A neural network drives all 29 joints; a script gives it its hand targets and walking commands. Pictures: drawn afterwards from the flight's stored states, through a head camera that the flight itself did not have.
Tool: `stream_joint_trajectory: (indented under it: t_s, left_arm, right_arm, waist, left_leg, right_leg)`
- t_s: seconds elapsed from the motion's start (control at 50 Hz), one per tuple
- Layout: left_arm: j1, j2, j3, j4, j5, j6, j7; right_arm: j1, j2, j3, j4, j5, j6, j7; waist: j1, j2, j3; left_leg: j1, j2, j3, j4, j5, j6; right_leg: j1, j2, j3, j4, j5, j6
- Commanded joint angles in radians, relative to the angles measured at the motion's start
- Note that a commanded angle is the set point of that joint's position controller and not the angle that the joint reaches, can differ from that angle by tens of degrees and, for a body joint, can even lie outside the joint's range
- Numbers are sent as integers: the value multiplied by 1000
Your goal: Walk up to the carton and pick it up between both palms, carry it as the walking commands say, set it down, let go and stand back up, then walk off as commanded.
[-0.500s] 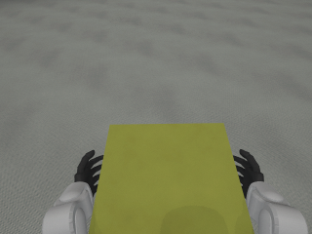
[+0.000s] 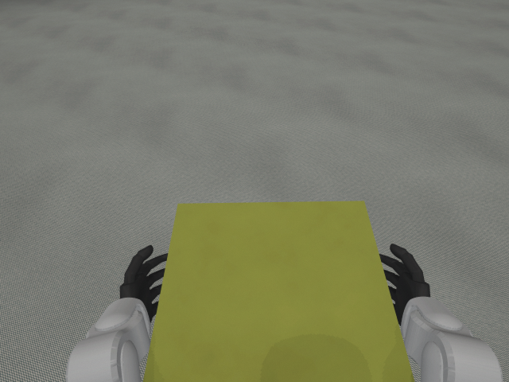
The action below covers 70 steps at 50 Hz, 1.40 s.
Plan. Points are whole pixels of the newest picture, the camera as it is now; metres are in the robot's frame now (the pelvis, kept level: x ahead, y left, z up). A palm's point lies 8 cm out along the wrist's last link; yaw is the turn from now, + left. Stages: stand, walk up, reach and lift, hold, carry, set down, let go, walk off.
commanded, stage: carry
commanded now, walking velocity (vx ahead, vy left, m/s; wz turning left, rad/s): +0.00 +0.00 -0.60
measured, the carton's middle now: (271, 314) +0.25 +0.01 +0.02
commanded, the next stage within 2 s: none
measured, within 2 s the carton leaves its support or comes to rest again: neither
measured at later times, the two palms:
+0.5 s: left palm (172, 304) +0.24 +0.14 +0.07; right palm (453, 360) +0.17 -0.21 +0.07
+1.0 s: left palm (216, 289) +0.26 +0.08 +0.08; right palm out of the picture +0.11 -0.24 +0.08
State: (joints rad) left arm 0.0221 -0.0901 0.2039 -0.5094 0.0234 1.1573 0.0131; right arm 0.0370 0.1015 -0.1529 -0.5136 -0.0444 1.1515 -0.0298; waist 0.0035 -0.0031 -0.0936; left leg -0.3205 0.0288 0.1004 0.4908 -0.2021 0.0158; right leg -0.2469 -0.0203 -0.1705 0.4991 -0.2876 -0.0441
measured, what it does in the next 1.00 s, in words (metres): lifts its right foot, turning right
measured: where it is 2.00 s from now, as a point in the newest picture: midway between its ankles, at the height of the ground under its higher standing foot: outside the picture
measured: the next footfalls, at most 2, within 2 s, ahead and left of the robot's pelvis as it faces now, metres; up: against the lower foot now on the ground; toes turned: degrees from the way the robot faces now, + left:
right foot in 1.12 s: -0.04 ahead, -0.16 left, +0.00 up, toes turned -35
left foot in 1.36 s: +0.06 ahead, +0.04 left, +0.00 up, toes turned -31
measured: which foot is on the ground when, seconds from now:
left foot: down 0.00-1.00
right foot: down 0.00-0.86, up 0.88-1.00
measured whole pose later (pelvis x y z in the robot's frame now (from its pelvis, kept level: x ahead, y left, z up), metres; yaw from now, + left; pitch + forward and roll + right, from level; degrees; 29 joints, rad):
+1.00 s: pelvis -0.02 +0.00 -0.01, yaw -25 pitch +3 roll -1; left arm 0.06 -0.08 0.19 -0.60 0.01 1.18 0.01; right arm 0.08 0.13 -0.15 -0.61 -0.05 1.16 -0.02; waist 0.02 0.00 -0.05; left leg -0.33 0.21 0.35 0.64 -0.31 -0.01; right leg -0.53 -0.02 -0.08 1.01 -0.43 0.00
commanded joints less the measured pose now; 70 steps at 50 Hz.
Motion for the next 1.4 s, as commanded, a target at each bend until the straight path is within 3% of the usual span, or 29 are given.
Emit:
stream_joint_trajectory:
  t_s: [0.0,0.12,0.26,0.42,0.6,0.64,0.72,0.74,0.78,0.8,0.82,0.84,0.86,0.88,0.9,0.92,0.98,1.02,1.06,1.08,1.1,1.12,1.14,1.18,1.22,1.3,1.34,1.36,1.38]
  left_arm:
    - [-386,-653,-755,-143,-270,12,-63]
    - [-358,-649,-772,-156,-284,26,-69]
    - [-340,-663,-786,-187,-277,21,-65]
    - [-308,-649,-789,-197,-267,17,-57]
    - [-316,-645,-802,-198,-274,23,-56]
    - [-317,-646,-800,-195,-277,22,-57]
    - [-314,-652,-799,-205,-279,17,-59]
    - [-316,-654,-802,-213,-277,15,-59]
    - [-320,-659,-811,-226,-273,10,-62]
    - [-320,-661,-816,-228,-271,9,-63]
    - [-318,-662,-820,-230,-271,11,-64]
    - [-311,-657,-820,-227,-269,16,-63]
    - [-308,-638,-812,-218,-263,23,-61]
    - [-324,-620,-813,-212,-270,29,-65]
    - [-328,-629,-812,-199,-279,32,-71]
    - [-336,-648,-812,-194,-288,30,-76]
    - [-328,-677,-818,-205,-296,28,-75]
    - [-315,-671,-812,-211,-284,30,-68]
    - [-278,-660,-797,-191,-271,36,-61]
    - [-267,-655,-790,-184,-268,38,-59]
    - [-254,-639,-779,-178,-269,38,-58]
    - [-234,-612,-765,-163,-250,35,-54]
    - [-253,-625,-788,-201,-257,31,-59]
    - [-287,-676,-808,-239,-265,9,-71]
    - [-281,-735,-820,-244,-262,-8,-77]
    - [-236,-694,-832,-266,-246,-20,-76]
    - [-231,-657,-841,-266,-243,-11,-69]
    - [-231,-638,-846,-262,-242,-3,-65]
    - [-259,-637,-861,-290,-245,7,-66]
  right_arm:
    - [-354,662,746,-127,247,7,54]
    - [-330,660,749,-144,244,12,52]
    - [-339,671,773,-178,265,4,62]
    - [-322,654,775,-184,272,3,65]
    - [-319,637,760,-186,272,7,61]
    - [-324,638,761,-190,274,8,61]
    - [-342,650,769,-197,281,5,66]
    - [-341,660,772,-191,284,3,68]
    - [-331,678,774,-182,285,-4,69]
    - [-318,679,772,-180,282,-7,69]
    - [-307,669,768,-184,278,-7,67]
    - [-295,651,763,-187,275,-4,66]
    - [-299,630,758,-192,274,1,61]
    - [-284,624,754,-187,261,5,56]
    - [-291,622,754,-192,253,10,55]
    - [-319,631,755,-204,254,10,56]
    - [-332,635,766,-230,262,11,59]
    - [-309,624,773,-238,267,14,60]
    - [-286,608,767,-216,266,23,57]
    - [-273,598,761,-199,268,28,56]
    - [-258,589,755,-187,265,32,55]
    - [-283,592,791,-216,264,34,60]
    - [-314,637,807,-198,279,27,67]
    - [-350,715,836,-209,312,7,82]
    - [-348,760,844,-237,327,-13,86]
    - [-292,711,846,-264,318,-18,74]
    - [-248,680,833,-243,302,-11,70]
    - [-236,654,821,-228,291,-6,68]
    - [-220,627,795,-210,270,-6,65]
  waist:
    - [-5,2,-136]
    - [0,-16,-138]
    - [4,30,-145]
    - [6,-9,-145]
    - [7,70,-117]
    - [10,23,-115]
    - [19,-111,-146]
    - [18,-118,-156]
    - [10,-100,-177]
    - [2,-62,-185]
    - [-3,12,-187]
    - [-5,135,-167]
    - [-6,268,-160]
    - [-16,232,-133]
    - [-17,138,-86]
    - [-12,94,-61]
    - [5,170,-98]
    - [-4,199,-132]
    - [13,190,-148]
    - [26,119,-136]
    - [30,-65,-138]
    - [22,-345,-133]
    - [16,-266,-160]
    - [10,-162,-184]
    - [12,-168,-202]
    - [16,-176,-239]
    - [-6,-138,-241]
    - [-10,-29,-227]
    - [-11,304,-161]
  left_leg:
    - [64,136,-84,-30,130,-7]
    - [30,161,-46,56,66,-31]
    - [45,231,-63,27,-28,-37]
    - [43,242,-19,71,-162,-67]
    - [106,351,-32,7,-194,-34]
    - [91,326,2,47,-232,-48]
    - [42,181,35,199,-307,-110]
    - [39,147,27,206,-313,-117]
    - [78,125,-1,136,-267,-112]
    - [130,155,-24,69,-228,-94]
    - [198,233,-76,-4,-188,-59]
    - [271,370,-160,-85,-96,-3]
    - [263,538,-215,-179,-38,73]
    - [202,592,-222,-200,7,125]
    - [134,576,-165,-201,16,125]
    - [98,521,-69,-182,39,92]
    - [122,387,107,-51,203,16]
    - [169,394,125,5,261,18]
    - [153,373,167,102,222,-20]
    - [118,343,196,206,141,-63]
    - [-31,267,208,381,-90,-119]
    - [-282,116,185,529,-508,-178]
    - [-307,124,25,610,-549,-183]
    - [-287,125,-28,583,-428,-165]
    - [-234,90,-19,498,-326,-152]
    - [-80,25,6,234,-271,-127]
    - [123,44,26,-30,-91,-109]
    - [245,171,-77,-130,-76,-76]
    - [240,434,-337,-193,12,35]
  right_leg:
    - [21,-153,167,-69,204,6]
    - [-41,-163,240,-7,247,-16]
    - [-121,-127,264,45,181,-16]
    - [-162,-129,354,32,241,-29]
    - [-276,-45,315,97,94,-15]
    - [-263,-56,363,56,124,-22]
    - [-181,-115,589,-56,343,-52]
    - [-158,-122,616,-64,397,-61]
    - [-138,-99,576,-38,429,-58]
    - [-169,-68,518,1,380,-42]
    - [-238,-26,441,68,271,-21]
    - [-352,39,323,176,114,7]
    - [-399,62,188,380,-121,18]
    - [-410,26,137,569,-237,26]
    - [-408,-17,126,657,-219,36]
    - [-392,-53,131,668,-189,46]
    - [-289,-48,90,447,-158,47]
    - [-252,-16,28,339,-141,50]
    - [-163,2,5,147,-48,43]
    - [-114,-20,71,-25,67,32]
    - [0,-152,300,-100,399,-6]
    - [96,-349,650,-84,854,-122]
    - [129,-331,644,-21,956,-162]
    - [136,-243,449,26,819,-121]
    - [96,-191,391,18,703,-106]
    - [43,-171,435,-17,538,-108]
    - [-77,-119,403,20,338,-66]
    - [-218,-65,348,102,154,-31]
    - [-387,59,175,294,-97,39]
